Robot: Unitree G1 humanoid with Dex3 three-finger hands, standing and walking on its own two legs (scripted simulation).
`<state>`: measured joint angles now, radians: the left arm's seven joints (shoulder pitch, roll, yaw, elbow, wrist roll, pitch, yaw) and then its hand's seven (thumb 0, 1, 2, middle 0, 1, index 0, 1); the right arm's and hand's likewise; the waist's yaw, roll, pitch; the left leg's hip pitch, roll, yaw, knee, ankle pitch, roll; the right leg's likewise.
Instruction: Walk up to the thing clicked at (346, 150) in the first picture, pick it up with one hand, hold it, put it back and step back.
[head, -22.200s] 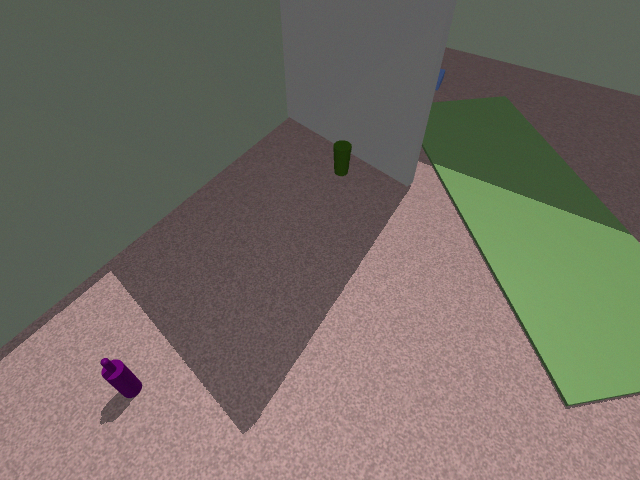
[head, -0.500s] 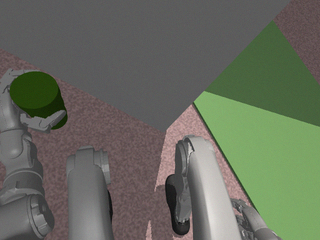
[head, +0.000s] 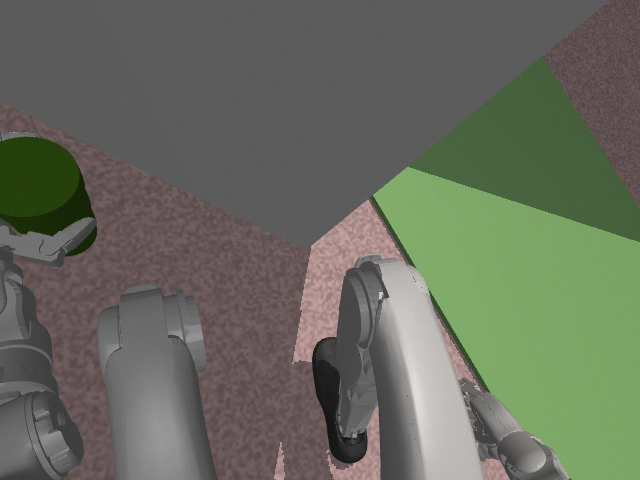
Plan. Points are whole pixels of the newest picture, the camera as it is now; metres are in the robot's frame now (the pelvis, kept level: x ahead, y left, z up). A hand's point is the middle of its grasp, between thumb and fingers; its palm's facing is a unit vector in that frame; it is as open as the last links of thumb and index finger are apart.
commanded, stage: lower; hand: left
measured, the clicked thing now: (50, 208) +0.43 +0.27 -0.11
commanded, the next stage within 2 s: loosen in 1.26 s
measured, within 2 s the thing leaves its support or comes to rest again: rests again in 1.86 s
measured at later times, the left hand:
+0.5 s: hand (63, 212) +0.44 +0.27 -0.16, palm faces +0.26 -0.97 +0.00, open 11.3 cm
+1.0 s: hand (74, 214) +0.45 +0.26 -0.19, palm faces +0.29 -0.96 -0.01, open 11.3 cm
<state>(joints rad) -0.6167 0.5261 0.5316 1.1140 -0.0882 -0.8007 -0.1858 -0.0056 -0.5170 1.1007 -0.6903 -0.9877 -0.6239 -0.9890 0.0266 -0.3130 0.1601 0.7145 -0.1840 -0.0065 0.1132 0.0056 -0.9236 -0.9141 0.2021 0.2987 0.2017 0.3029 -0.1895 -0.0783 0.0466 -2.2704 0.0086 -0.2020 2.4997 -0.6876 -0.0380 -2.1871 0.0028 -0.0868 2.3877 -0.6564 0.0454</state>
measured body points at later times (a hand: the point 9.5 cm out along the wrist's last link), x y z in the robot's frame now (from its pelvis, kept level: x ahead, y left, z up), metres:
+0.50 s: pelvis -0.01 +0.01 -0.02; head +0.23 +0.14 +0.34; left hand +0.42 +0.32 -0.16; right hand +0.11 -0.27 -0.08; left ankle +0.08 +0.13 -0.28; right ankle +0.11 -0.13 -0.28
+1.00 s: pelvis -0.01 +0.02 -0.02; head +0.24 +0.16 +0.32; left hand +0.42 +0.31 -0.19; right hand +0.11 -0.25 -0.07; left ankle +0.08 +0.13 -0.28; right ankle +0.11 -0.13 -0.28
